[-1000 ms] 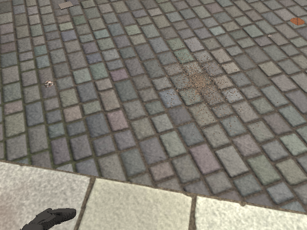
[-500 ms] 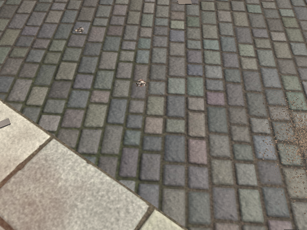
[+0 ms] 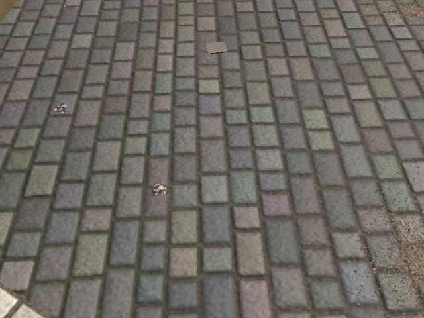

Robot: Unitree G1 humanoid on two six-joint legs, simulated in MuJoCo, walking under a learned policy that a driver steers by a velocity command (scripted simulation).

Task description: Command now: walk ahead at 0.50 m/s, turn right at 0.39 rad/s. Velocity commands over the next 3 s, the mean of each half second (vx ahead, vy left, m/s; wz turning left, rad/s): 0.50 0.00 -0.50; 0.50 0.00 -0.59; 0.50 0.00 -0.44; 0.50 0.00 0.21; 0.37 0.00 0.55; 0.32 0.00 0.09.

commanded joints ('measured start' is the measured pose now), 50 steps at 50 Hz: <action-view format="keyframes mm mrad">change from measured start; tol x32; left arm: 1 317 186 61 -3 -18 3 13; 44 -102 57 24 -201 -8 51 -3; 50 331 303 113 -147 -14 56 31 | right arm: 1 32 -112 -3 -113 18 -69 20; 17 -355 -59 5 -225 14 -80 31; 24 65 -243 -68 -133 -3 -81 26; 50 21 -62 6 -103 -3 -67 18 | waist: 1 142 -184 -348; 21 30 -128 -57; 24 -6 364 -354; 43 -47 52 60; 50 128 -225 -440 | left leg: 1 -705 -24 -158 695 -72 -18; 21 -252 11 -88 -276 401 -14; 24 410 446 -794 -353 75 238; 30 -59 271 -282 -493 279 154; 43 79 288 92 -509 599 116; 47 104 271 179 -148 1141 65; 48 -53 235 196 93 1038 29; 50 -691 -21 -46 677 -172 -44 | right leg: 1 894 -357 810 -269 -245 -292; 9 301 -189 371 -369 204 -225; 20 378 -167 467 -188 72 -103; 26 -277 -53 198 699 -334 63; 47 175 10 -80 2 -38 -54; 50 975 -387 883 -228 -225 -370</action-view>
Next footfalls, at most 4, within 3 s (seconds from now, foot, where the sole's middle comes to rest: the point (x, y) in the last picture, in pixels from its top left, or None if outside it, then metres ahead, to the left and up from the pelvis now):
0.44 left None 0.45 0.08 -0.75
0.96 right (304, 271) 0.59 -0.28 -0.75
1.44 left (295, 181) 0.94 -0.31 -0.75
1.94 right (387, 174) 0.96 -0.66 -0.75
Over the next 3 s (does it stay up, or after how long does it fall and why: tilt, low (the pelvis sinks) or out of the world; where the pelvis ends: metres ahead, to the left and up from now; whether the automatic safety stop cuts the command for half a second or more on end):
stays up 1.27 -0.69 0.02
